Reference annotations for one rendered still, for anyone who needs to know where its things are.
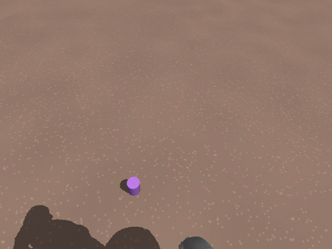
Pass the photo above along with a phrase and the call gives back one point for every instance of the can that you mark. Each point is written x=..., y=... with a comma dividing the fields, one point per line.
x=133, y=185

